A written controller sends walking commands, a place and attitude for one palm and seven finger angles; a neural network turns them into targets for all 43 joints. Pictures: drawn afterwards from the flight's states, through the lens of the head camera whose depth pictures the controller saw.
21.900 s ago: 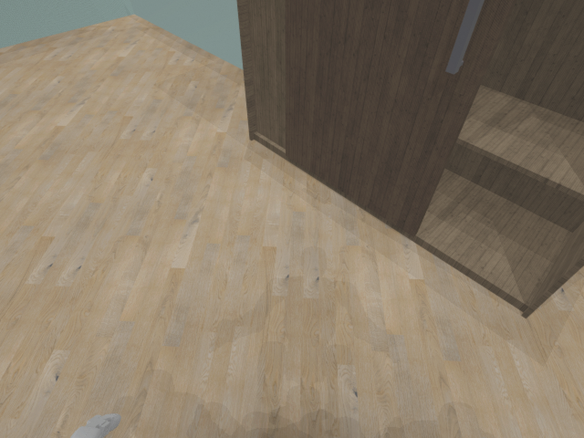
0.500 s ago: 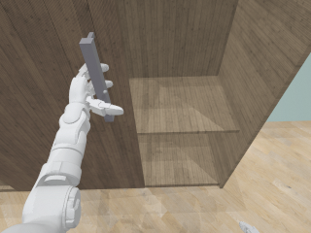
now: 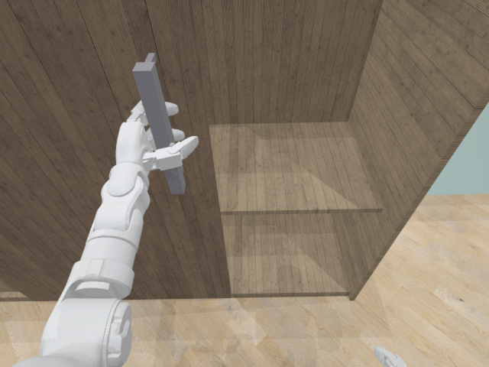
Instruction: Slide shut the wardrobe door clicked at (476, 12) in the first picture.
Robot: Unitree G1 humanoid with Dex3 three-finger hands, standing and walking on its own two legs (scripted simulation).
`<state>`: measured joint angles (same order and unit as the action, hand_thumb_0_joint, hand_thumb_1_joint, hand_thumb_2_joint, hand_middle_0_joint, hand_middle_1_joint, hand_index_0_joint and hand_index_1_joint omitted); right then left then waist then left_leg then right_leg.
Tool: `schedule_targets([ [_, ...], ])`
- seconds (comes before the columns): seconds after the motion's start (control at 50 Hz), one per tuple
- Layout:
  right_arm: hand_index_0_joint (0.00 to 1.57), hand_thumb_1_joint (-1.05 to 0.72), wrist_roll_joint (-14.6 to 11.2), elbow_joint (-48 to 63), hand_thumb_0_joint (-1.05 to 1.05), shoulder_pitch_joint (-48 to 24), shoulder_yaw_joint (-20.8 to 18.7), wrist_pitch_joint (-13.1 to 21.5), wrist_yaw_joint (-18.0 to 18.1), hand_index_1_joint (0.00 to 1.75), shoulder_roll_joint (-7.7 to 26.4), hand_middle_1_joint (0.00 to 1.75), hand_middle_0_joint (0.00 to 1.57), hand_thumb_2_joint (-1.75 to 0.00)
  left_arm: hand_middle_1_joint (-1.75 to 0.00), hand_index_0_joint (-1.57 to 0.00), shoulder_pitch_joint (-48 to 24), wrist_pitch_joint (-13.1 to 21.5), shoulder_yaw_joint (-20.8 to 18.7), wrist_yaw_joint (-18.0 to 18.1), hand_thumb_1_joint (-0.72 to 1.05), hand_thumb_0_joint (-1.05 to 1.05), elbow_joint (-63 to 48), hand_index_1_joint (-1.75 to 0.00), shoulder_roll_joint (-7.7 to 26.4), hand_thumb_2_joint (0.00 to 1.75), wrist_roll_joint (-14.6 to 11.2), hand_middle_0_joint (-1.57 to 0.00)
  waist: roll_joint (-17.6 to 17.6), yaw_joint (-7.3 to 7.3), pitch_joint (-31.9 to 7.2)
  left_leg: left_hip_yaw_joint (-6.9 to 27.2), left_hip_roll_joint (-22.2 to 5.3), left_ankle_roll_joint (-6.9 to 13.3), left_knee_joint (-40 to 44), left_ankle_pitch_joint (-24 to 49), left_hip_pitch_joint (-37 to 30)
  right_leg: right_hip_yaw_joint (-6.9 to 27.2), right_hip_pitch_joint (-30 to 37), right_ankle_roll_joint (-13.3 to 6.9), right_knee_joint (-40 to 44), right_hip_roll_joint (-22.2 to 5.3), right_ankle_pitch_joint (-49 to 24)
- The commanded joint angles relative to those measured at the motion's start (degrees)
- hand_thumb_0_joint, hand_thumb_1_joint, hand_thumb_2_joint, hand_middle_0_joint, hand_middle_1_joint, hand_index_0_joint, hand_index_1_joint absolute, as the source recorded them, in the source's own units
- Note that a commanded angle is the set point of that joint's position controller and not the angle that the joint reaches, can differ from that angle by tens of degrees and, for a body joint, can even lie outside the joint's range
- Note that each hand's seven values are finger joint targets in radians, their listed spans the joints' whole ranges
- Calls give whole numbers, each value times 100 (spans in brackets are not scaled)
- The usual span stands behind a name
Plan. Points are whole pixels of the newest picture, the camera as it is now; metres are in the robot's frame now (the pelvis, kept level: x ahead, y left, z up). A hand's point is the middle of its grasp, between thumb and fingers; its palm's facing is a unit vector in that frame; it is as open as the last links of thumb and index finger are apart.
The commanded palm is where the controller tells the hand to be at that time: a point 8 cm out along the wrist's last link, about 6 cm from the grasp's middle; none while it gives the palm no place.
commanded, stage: grip the handle and tug to test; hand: left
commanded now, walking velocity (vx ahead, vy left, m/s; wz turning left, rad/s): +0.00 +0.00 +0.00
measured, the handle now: (166, 131) +0.48 +0.15 +0.15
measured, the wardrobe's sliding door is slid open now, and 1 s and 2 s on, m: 0.49 0.49 0.42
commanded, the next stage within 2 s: tug the door sideways, standing still in 0.92 s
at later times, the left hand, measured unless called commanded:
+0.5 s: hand (172, 145) +0.43 +0.13 +0.16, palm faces +0.06 -1.00 +0.00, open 6.0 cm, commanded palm +0.40 +0.18 +0.15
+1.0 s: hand (173, 146) +0.42 +0.13 +0.16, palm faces +0.05 -1.00 +0.00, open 6.2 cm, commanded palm +0.37 +0.18 +0.15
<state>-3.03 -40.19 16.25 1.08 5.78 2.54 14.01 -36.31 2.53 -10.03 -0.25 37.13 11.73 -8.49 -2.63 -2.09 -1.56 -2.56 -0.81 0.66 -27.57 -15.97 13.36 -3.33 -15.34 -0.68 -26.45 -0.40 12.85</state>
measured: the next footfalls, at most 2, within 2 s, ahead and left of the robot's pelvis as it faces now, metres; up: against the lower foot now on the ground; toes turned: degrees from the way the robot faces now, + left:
none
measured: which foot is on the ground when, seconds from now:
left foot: down 0.00-1.00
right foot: down 0.00-1.00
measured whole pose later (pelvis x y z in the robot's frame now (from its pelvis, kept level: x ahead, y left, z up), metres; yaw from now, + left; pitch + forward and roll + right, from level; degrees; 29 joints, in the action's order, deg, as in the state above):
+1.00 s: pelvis +0.03 +0.00 +0.00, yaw -2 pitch +2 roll +0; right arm -2.9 -36.1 15.1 0.5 4.1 1.4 14.1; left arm -22.1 -4.9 -11.3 -0.3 16.4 11.1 -9.9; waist -3.2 -2.7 -2.7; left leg -4.0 -1.6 0.2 -24.2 -17.1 8.9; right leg -1.8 -11.9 -0.8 -23.8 0.7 13.9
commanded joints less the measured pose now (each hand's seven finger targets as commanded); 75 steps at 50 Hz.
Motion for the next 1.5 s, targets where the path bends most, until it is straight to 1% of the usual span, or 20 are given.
schedule_targets([
  [0.0,20,-90,11,706,0,-213,-243,274,37,30,693,30,20,-90,-137,-43,-2731,393,44,-69,71,0,-1397,-137,712,82,-14,-43,244,-99,-1622,199,28,82,265,1576,-641,103,545,-66,210,99,-1561],
  [0.08,20,-90,24,703,0,-199,-244,254,43,30,690,30,20,-90,-140,-45,-2628,351,48,-73,90,0,-1381,-140,715,90,1,-45,274,-49,-1686,220,30,70,231,1776,-653,83,647,-86,175,88,-1712],
  [0.14,20,-90,8,728,0,-236,-237,254,40,30,658,30,20,-90,-140,-45,-2686,329,197,-92,90,0,-1468,-140,538,90,-6,-45,167,-84,-1725,215,34,67,203,1854,-749,81,571,-78,150,97,-1792],
  [0.18,20,-90,24,708,0,-201,-245,233,31,30,691,30,20,-90,-140,-45,-2547,313,86,-71,90,0,-1418,-140,686,90,-3,-45,301,-41,-1697,237,39,66,210,1852,-674,68,667,-88,173,94,-1772],
  [0.3,20,-90,9,743,0,-253,-234,223,34,30,671,30,20,-90,-140,-45,-2621,303,209,-61,90,0,-1492,-140,534,90,-1,-45,340,-77,-1680,222,39,80,208,1782,-716,78,591,-66,173,104,-1768],
  [0.42,20,-90,23,743,0,-237,-227,197,58,30,681,30,20,-90,-140,-45,-2558,290,-57,-83,90,0,-1428,-140,853,90,-2,-45,345,-24,-1686,217,63,87,236,1732,-633,95,716,-73,188,101,-1760],
  [0.5,20,-90,16,778,0,-258,-223,205,50,30,657,30,20,-90,-140,-45,-2608,313,76,-126,90,0,-1560,-140,689,90,-37,-45,262,-56,-1685,222,63,84,222,1768,-688,92,684,-78,201,109,-1796],
  [0.52,20,-90,25,799,0,-268,-234,206,47,30,670,30,20,-90,-140,-45,-2294,310,-130,-131,90,0,-1561,-140,879,90,-53,-45,257,50,-1763,212,68,82,224,1836,-654,94,819,-85,174,105,-1885],
  [0.56,20,-90,16,872,0,-304,-219,196,40,30,662,30,20,-90,-140,-45,-2105,288,-33,-182,90,0,-1687,-140,760,90,-76,-45,367,52,-1838,170,81,95,226,1955,-661,93,934,-74,159,103,-2086],
  [0.58,20,-90,31,865,0,-286,-231,177,44,30,684,30,20,-90,-140,-45,-1961,290,-205,-172,90,0,-1662,-140,958,90,-72,-45,444,115,-1818,184,81,88,230,1944,-584,87,1042,-85,172,89,-2065],
  [0.68,20,-90,28,1028,0,-428,-238,200,-16,30,644,30,20,-90,-140,-45,-1385,262,-93,-216,90,0,-2256,-140,783,90,-99,-45,120,219,-1853,159,67,54,261,2218,-702,64,1143,-106,147,91,-2243],
  [0.8,20,-90,5,1147,0,-523,-256,200,-45,30,656,30,20,-90,-140,-45,-722,48,-152,-234,90,0,-2789,-140,738,90,-178,-45,407,234,-1750,69,30,81,293,2484,-740,60,1260,-55,171,104,-2685],
  [0.9,20,-90,17,1314,0,-662,-271,168,-104,30,591,30,20,-90,-140,-45,218,-182,-196,-237,90,0,-3665,-140,680,90,-183,-45,2,390,-2011,38,1,35,233,3386,-1015,47,1509,-57,76,57,-3284],
  [0.98,20,-90,36,1308,0,-688,-286,85,-109,30,642,30,20,-90,-140,-45,439,-439,-274,-184,90,0,-3976,-140,821,90,-185,-45,250,369,-1936,35,-20,32,205,3589,-978,20,1609,-52,77,57,-3564],
  [1.02,20,-90,34,1274,0,-679,-289,66,-98,30,621,30,20,-90,-140,-45,-1,-534,-100,-139,90,0,-4113,-140,699,90,-150,-45,197,249,-1951,42,-27,35,176,3735,-1126,18,1458,-29,79,71,-3629],
  [1.08,20,-90,47,1009,0,-565,-281,-45,-11,30,659,30,20,-90,-140,-45,-1234,-747,225,-7,90,0,-3573,-140,508,90,-87,-45,326,-69,-1482,88,-23,57,116,3298,-1064,6,997,-25,197,95,-3224],
  [1.18,20,-90,90,912,0,-525,-293,-84,-19,30,565,30,20,-90,-140,-45,-1413,-905,708,159,90,0,-3507,-140,-105,90,2,-45,-145,-78,-1912,165,1,23,-77,3858,-1463,-21,820,-43,92,66,-3295],
  [1.22,20,-90,104,889,0,-536,-288,-84,-32,30,537,30,20,-90,-140,-45,-1565,-865,920,197,90,0,-3482,-140,-336,90,27,-45,-2,-120,-2039,239,-12,10,-81,3824,-1524,-51,750,-34,52,74,-3195],
  [1.3,20,-90,117,870,0,-559,-280,-92,-30,30,526,30,20,-90,-140,-45,-1805,-718,1274,210,90,0,-3239,-140,-698,90,52,-45,460,-192,-1923,321,-16,31,-64,3482,-1456,-87,618,-35,36,98,-2915],
  [1.48,20,-90,131,726,0,-560,-219,10,-71,30,444,30,20,-90,-140,-45,-2634,-307,1898,303,90,0,-2575,-140,-1380,90,105,-45,138,-264,-1690,483,-17,-13,-17,2687,-1363,-95,228,-104,42,104,-1982],
])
